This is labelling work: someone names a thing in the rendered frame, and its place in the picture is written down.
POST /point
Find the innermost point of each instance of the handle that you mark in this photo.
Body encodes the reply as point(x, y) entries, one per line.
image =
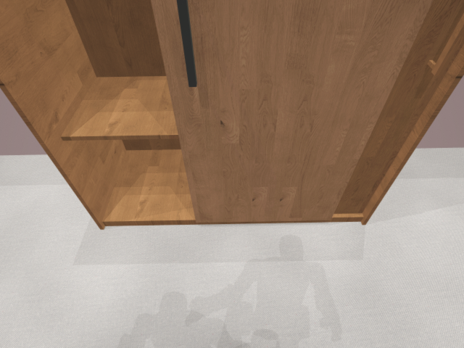
point(449, 50)
point(183, 12)

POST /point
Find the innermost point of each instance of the wardrobe door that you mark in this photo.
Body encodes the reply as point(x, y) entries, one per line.
point(412, 91)
point(288, 93)

